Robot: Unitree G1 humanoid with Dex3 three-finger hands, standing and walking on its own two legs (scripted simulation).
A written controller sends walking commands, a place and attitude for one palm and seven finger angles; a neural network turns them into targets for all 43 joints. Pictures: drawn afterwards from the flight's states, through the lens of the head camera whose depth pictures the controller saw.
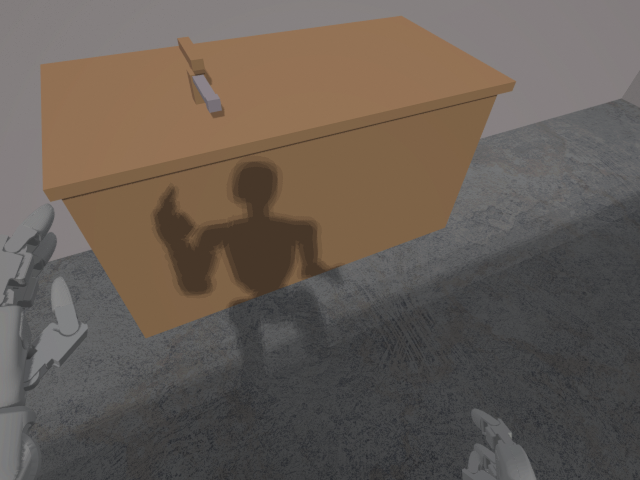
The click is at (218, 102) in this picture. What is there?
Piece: tap's lever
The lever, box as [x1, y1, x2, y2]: [205, 94, 221, 112]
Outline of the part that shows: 216,94 205,96 206,106 209,112 221,110 220,101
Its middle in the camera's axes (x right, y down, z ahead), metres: -0.24 -0.30 +0.85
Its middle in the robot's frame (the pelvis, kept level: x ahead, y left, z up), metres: +0.84 +0.29 +0.04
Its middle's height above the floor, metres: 0.82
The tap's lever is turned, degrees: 0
